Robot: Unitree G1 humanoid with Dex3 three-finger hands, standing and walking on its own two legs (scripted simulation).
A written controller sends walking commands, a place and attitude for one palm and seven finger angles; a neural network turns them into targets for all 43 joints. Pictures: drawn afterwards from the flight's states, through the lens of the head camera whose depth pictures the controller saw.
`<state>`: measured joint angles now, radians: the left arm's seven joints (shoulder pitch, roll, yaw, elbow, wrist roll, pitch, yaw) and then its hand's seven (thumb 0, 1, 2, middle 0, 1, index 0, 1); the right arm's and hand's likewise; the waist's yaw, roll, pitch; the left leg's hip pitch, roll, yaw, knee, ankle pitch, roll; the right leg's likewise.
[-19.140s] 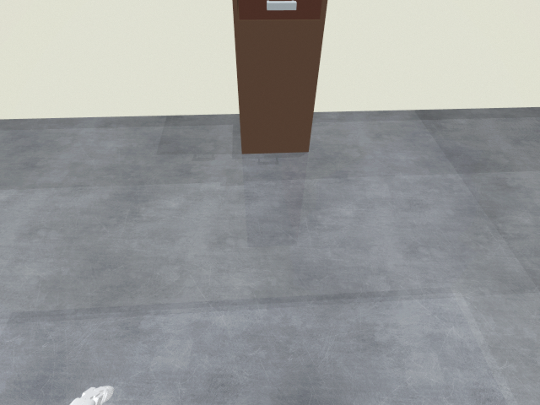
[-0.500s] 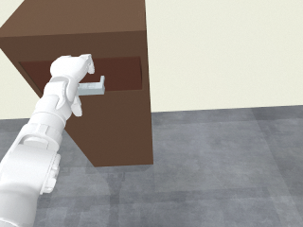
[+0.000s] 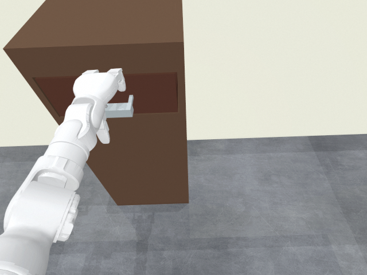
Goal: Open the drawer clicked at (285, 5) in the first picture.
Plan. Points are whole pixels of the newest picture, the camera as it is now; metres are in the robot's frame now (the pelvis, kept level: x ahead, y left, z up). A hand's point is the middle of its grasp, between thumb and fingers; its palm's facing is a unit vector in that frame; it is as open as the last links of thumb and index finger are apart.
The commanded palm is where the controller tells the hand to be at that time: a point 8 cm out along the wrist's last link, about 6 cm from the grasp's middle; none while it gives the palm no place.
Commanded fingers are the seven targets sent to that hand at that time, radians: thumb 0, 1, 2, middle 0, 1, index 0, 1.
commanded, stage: re-aim the fingers above the handle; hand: left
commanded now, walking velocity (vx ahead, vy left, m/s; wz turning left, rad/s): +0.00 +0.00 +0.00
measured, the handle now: (110, 104) +0.54 +0.19 +0.05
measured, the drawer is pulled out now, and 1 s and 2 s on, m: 0.00 0.00 0.00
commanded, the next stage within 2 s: lower the fingers behind the handle in 1.22 s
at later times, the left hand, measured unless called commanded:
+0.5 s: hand (106, 119) +0.45 +0.17 +0.09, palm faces -0.11 -0.03 -0.99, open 13.8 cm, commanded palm +0.45 +0.19 +0.17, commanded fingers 0.00 -0.50 0.30 -0.30 -1.20 -0.30 -1.20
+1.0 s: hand (120, 117) +0.45 +0.14 +0.10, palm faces -0.06 -0.06 -1.00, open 13.8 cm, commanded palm +0.45 +0.19 +0.17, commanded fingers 0.00 -0.50 0.30 -0.30 -1.20 -0.30 -1.20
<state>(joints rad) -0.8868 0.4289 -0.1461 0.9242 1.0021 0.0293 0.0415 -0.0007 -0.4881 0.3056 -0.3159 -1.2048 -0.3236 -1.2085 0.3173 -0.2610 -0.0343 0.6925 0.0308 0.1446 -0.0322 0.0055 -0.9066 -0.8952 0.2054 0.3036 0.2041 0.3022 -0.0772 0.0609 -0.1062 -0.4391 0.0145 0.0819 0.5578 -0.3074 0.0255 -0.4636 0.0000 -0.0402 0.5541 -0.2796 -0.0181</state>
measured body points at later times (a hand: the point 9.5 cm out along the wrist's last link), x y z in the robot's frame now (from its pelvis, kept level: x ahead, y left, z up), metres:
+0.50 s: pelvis -0.01 -0.01 +0.00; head +0.04 -0.02 +0.45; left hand +0.45 +0.17 +0.15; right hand +0.08 -0.28 -0.13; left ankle -0.03 +0.10 -0.73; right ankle -0.01 -0.11 -0.73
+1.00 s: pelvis +0.00 +0.00 +0.00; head +0.05 -0.02 +0.45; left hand +0.45 +0.14 +0.15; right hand +0.07 -0.27 -0.13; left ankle -0.03 +0.10 -0.73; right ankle -0.01 -0.11 -0.73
